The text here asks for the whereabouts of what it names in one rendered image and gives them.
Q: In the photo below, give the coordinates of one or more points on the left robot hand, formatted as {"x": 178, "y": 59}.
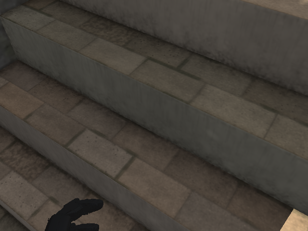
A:
{"x": 72, "y": 211}

